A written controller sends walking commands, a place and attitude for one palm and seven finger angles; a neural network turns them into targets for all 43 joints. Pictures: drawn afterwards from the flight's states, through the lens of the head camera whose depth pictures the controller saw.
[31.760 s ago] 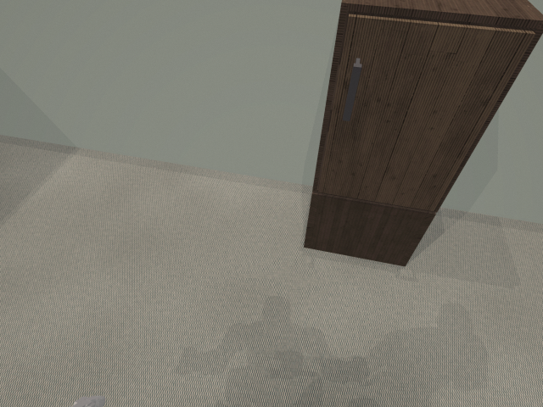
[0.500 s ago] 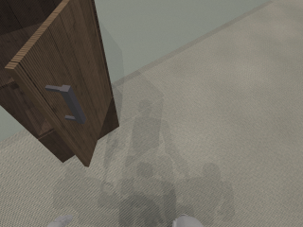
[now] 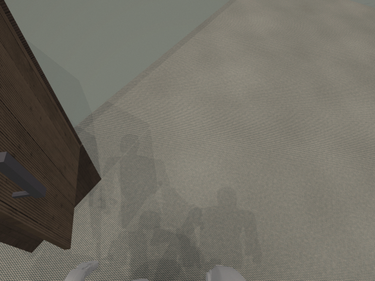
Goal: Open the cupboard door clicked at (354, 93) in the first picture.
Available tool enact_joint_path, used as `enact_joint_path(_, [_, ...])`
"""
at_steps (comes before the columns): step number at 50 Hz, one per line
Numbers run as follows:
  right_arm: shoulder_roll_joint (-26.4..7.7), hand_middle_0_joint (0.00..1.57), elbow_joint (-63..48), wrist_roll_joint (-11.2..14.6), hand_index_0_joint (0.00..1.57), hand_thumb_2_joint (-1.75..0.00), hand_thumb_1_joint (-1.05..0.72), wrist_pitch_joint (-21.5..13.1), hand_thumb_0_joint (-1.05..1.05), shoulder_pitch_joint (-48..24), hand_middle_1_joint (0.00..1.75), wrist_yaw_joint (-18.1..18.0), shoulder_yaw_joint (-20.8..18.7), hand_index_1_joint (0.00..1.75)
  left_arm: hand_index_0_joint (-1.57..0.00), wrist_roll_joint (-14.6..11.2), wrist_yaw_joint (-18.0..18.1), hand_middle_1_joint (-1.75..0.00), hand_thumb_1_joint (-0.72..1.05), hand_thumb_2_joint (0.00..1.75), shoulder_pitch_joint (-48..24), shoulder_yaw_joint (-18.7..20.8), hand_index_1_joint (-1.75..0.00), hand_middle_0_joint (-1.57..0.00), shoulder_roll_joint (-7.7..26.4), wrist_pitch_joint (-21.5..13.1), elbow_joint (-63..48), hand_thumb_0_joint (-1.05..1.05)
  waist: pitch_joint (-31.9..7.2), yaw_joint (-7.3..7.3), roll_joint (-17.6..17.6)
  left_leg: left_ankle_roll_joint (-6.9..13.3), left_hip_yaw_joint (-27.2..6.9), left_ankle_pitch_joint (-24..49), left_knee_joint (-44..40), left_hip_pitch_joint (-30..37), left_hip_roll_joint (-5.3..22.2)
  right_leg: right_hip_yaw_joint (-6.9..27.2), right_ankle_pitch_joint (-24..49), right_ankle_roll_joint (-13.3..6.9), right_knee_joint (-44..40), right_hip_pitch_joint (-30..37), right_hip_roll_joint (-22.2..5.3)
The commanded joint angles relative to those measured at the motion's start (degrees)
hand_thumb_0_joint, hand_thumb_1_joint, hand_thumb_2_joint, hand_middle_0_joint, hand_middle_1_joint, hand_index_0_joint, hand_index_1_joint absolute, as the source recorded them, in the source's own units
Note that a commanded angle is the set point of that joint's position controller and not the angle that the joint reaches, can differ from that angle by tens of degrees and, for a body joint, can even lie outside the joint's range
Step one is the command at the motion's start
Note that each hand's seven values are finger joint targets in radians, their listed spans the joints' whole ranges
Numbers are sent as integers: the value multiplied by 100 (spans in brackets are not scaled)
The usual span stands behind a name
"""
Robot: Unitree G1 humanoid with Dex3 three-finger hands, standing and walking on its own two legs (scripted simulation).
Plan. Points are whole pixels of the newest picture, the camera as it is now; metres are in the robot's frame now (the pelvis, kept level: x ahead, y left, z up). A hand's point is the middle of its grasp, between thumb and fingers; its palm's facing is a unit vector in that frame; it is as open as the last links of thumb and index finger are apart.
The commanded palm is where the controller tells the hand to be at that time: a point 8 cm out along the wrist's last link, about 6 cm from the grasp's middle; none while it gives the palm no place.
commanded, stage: walk to a spot facing it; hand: left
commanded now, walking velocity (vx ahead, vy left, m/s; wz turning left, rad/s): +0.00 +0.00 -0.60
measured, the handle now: (11, 179) +0.28 +0.36 +0.05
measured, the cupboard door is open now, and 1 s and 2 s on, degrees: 42 42 42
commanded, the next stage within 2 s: turn to face it in 1.82 s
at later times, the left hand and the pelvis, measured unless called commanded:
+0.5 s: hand (118, 276) +0.15 +0.16 -0.17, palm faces -0.22 -0.96 -0.18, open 7.4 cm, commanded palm none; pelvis +0.10 -0.03 +0.00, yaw -17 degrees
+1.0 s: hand (216, 143) +0.54 -0.08 -0.15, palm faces -0.59 -0.77 -0.23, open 7.4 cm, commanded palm none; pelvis +0.28 -0.14 -0.02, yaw -33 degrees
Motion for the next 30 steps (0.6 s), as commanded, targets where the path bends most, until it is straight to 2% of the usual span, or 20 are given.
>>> enact_joint_path(1, [-1213,20,-224,3,20,-90,-90,-108,0,467,30,-97,-388,30,-20,-11,-37,-30,90,90,-276,41,-30,-20,154,-188,-573,0,-848,-153,1319,604,-539,3155,-1022,1299,1340,-319,-27,72,-780,-60,-189])
enact_joint_path(3, [-1298,20,-169,-2,20,-90,-90,-79,0,599,30,-58,-432,30,-20,-7,-49,-30,90,90,-306,14,-30,-20,92,-215,-580,0,-941,-251,1369,559,-365,2564,-996,1355,1414,-532,-14,1,-1433,244,-106])
enact_joint_path(5, [-1347,20,-152,-8,20,-90,-90,-47,0,564,30,-9,-461,30,-20,13,-62,-30,90,90,-331,19,-30,-20,131,-228,-593,0,-764,-265,1420,518,-377,994,-1182,1004,1541,-665,-43,-80,-2004,548,-71])
enact_joint_path(7, [-1351,20,-149,9,20,-90,-90,-21,0,427,30,44,-465,30,-20,39,-66,-30,90,90,68,52,-30,-20,238,-275,-450,0,-721,-44,1133,265,-162,-364,-837,484,1411,-851,533,-179,-3052,1393,57])
enact_joint_path(8, [-1259,20,-192,36,20,-90,-90,-21,0,241,30,72,-459,30,-20,47,-36,-30,90,90,547,130,-30,-20,425,-304,-277,0,-788,229,735,74,81,-933,-231,-182,1179,-601,648,-319,-3556,2258,-85])
enact_joint_path(9, [-902,20,-364,119,20,-90,-90,-21,0,15,30,124,-377,30,-20,86,39,-30,90,90,1079,255,-30,-20,965,-368,-105,0,-770,543,-845,-236,665,-1744,1173,-1599,521,1117,-360,-806,-4345,3316,-1244])
enact_joint_path(10, [-777,20,-735,116,20,-90,-90,-4,0,-853,30,168,-302,30,-20,15,123,-30,90,90,1606,355,-30,-20,1477,-372,42,0,-349,985,-1811,-391,291,-2483,2511,-2766,-36,3044,-389,-1487,-5081,3210,-2310])
enact_joint_path(11, [-1011,20,-769,111,20,-90,-90,-5,0,-1003,30,155,-346,30,-20,-12,208,-30,90,90,1588,350,-30,-20,1390,-432,37,0,-236,854,-1458,-336,-480,-1832,3092,-2975,117,3299,-708,-1697,-5128,2990,-2300])
enact_joint_path(13, [-1007,20,-574,86,20,-90,-90,-69,0,-935,30,207,-415,30,-20,18,252,-30,90,90,963,250,-30,-20,965,-482,-76,0,-105,445,-902,-375,-666,-993,3034,-2676,277,2352,-94,-1497,-4889,2605,-1818])
enact_joint_path(15, [-840,20,-407,74,20,-90,-90,-52,0,-788,30,238,-412,30,-20,24,212,-30,90,90,834,192,-30,-20,809,-582,-63,0,-42,236,-647,-458,-498,-492,2626,-2036,184,1645,962,-1320,-4826,2074,-1475])
enact_joint_path(18, [-691,20,-389,96,20,-90,-90,-108,0,-714,30,268,-411,30,-20,35,159,-30,90,90,937,213,-30,-20,884,-660,45,0,-252,196,-543,-466,-358,-215,1859,-1615,-6,1396,1463,-1314,-4692,2115,-1271])
enact_joint_path(20, [-658,20,-448,103,20,-90,-90,-168,0,-870,30,268,-396,30,-20,33,125,-30,90,90,1042,221,-30,-20,897,-661,104,0,-203,261,-585,-442,-297,-169,1352,-1365,-149,1493,1456,-1298,-4627,2047,-1210])
enact_joint_path(22, [-664,20,-487,128,20,-90,-90,-240,0,-811,30,248,-393,30,-20,49,118,-30,90,90,962,247,-30,-20,944,-645,147,0,-279,198,-596,-384,-308,-273,772,-820,-224,1603,1425,-1275,-4417,1870,-1241])
enact_joint_path(24, [-757,20,-308,120,20,-90,-90,-316,0,-290,30,190,-397,30,-20,10,98,-30,90,90,705,260,-30,-20,898,-614,98,0,-297,-115,-395,-357,-177,179,-88,407,-386,1457,1201,-1083,-4047,1146,-959])
enact_joint_path(25, [-1008,20,-66,114,20,-90,-90,-371,0,439,30,110,-448,30,-20,7,83,-30,90,90,516,225,-30,-20,728,-613,32,0,-515,-469,35,-277,-325,106,-628,1580,-220,1186,1265,-868,-3287,521,-646])
enact_joint_path(26, [-1667,20,119,-6,20,-90,-90,-422,0,1218,30,33,-598,30,-20,-52,28,-30,90,90,685,147,-30,-20,315,-597,-58,0,-1020,-750,1660,167,-2074,-1059,-1133,2767,1145,531,372,-537,-1535,-574,138])
enact_joint_path(27, [-1966,20,165,-46,20,-90,-90,-404,0,1884,30,-11,-607,30,-20,-45,-4,-30,90,90,504,65,-30,-20,205,-631,-257,0,-1297,-898,2206,764,-3770,-1537,-1886,2966,2435,26,-773,-369,250,-1275,371])
enact_joint_path(28, [-1857,20,106,-36,20,-90,-90,-369,0,1506,30,14,-542,30,-20,19,-17,-30,90,90,298,112,-30,-20,311,-660,-283,0,-885,-732,1411,972,-3818,-2098,-2158,2059,2625,328,-550,-449,1052,-1436,-54])
enact_joint_path(29, [-1522,20,-31,-30,20,-90,-90,-380,0,1032,30,35,-469,30,-20,58,-46,-30,90,90,101,118,-30,-20,272,-653,-225,0,-270,-478,1213,811,-3296,-2016,-2248,1305,2275,290,122,-403,1425,-1549,-327])
enact_joint_path(30, [-1206,20,-100,-15,20,-90,-90,-399,0,641,30,37,-379,30,-20,77,-111,-30,90,90,135,136,-30,-20,243,-623,-137,0,22,-246,1124,618,-2586,-1579,-2322,854,1974,256,692,-339,1456,-1480,-553])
